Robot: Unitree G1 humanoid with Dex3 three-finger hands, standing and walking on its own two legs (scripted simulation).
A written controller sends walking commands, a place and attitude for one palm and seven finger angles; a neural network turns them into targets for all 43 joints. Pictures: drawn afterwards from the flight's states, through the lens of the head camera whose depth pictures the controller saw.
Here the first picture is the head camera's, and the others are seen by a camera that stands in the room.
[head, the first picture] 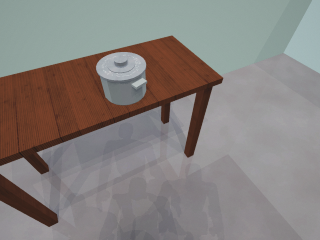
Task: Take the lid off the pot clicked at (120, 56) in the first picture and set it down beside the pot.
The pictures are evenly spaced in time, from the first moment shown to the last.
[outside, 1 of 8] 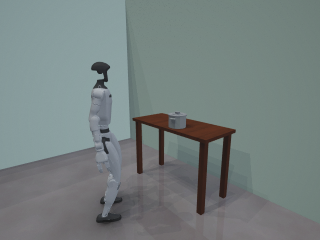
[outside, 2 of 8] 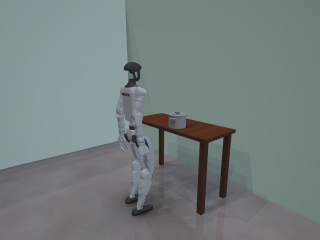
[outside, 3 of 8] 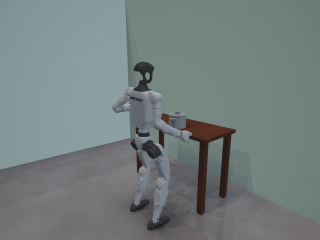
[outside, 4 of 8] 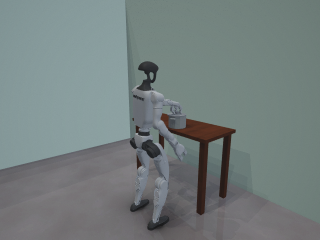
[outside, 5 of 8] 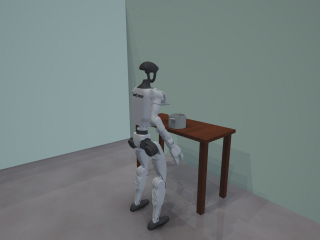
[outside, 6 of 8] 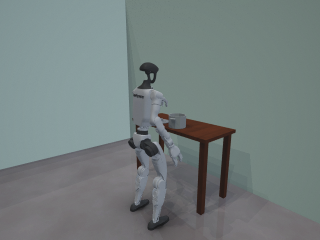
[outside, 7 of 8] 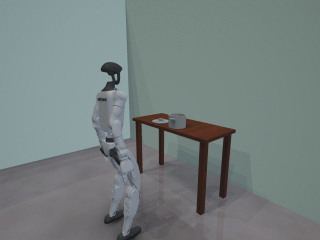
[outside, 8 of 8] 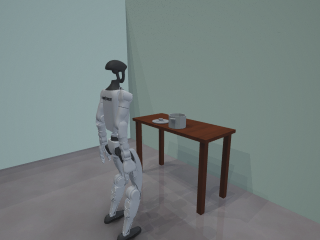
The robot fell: no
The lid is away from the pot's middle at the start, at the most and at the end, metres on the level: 0.00 0.25 0.24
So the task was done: yes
